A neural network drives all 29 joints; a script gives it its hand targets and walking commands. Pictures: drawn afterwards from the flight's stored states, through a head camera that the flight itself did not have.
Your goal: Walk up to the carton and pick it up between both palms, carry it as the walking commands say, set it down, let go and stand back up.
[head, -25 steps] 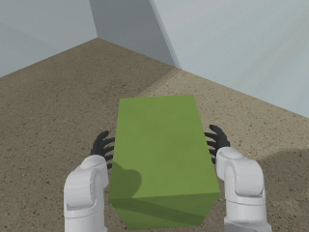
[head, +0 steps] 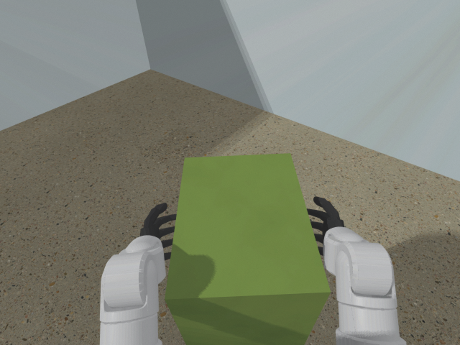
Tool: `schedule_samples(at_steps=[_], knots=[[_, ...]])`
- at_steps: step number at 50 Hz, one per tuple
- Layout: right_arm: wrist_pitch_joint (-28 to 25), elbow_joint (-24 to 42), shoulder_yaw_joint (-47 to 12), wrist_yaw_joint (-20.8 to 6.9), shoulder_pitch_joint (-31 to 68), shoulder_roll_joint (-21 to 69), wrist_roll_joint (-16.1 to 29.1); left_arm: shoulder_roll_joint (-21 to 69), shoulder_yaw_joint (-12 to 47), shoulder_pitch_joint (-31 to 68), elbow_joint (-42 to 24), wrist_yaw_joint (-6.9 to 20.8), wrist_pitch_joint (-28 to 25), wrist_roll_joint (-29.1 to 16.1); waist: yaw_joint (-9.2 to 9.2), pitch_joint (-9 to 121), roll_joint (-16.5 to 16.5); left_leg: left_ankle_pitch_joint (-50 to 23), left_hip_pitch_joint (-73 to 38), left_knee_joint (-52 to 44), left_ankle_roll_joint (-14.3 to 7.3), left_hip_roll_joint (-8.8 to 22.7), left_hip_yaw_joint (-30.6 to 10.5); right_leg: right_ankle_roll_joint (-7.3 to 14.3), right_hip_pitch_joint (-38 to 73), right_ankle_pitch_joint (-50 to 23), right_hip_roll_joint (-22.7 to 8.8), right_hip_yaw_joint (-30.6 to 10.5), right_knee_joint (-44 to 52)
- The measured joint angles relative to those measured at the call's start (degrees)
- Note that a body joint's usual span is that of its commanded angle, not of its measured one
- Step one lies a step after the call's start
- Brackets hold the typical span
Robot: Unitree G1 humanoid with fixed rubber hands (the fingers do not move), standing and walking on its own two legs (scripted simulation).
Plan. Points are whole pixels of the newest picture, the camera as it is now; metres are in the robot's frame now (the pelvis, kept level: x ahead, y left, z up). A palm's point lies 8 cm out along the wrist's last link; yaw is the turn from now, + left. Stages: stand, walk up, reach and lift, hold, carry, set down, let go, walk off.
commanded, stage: carry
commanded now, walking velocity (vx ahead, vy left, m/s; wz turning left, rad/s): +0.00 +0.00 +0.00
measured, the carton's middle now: (241, 253) +0.29 +0.00 +0.02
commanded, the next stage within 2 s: none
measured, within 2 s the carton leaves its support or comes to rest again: neither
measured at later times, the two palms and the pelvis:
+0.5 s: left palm (166, 251) +0.25 +0.12 +0.09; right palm (347, 244) +0.25 -0.17 +0.09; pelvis -0.01 -0.02 +0.00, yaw +0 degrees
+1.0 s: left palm (169, 240) +0.27 +0.12 +0.09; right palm (343, 232) +0.28 -0.17 +0.09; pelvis +0.01 -0.03 +0.00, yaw +0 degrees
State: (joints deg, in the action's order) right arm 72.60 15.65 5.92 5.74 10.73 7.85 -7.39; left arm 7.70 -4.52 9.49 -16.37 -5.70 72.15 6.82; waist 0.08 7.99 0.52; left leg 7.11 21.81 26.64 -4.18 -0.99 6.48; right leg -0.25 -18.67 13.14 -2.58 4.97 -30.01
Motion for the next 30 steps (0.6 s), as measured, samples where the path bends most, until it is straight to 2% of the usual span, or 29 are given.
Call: schedule_samples(at_steps=[11,30], knots=[[0.24,0.67,-0.08,0.18,0.43,0.08,0.26,0.0,-0.15,-0.05,-1.23,-0.08,0.36,-0.12,-0.53,-0.83,0.16,-0.59,1.67,0.83,0.67,1.05,-0.39,0.85,-1.47,-0.66,0.98,0.39,-0.39],[0.86,1.69,0.0,0.38,0.28,0.05,0.49,0.02,0.13,0.03,-1.86,0.05,0.98,0.08,0.26,-1.06,0.45,1.02,2.57,3.31,2.03,2.7,-1.22,2.16,-1.4,0.19,2.57,1.07,-0.86]])
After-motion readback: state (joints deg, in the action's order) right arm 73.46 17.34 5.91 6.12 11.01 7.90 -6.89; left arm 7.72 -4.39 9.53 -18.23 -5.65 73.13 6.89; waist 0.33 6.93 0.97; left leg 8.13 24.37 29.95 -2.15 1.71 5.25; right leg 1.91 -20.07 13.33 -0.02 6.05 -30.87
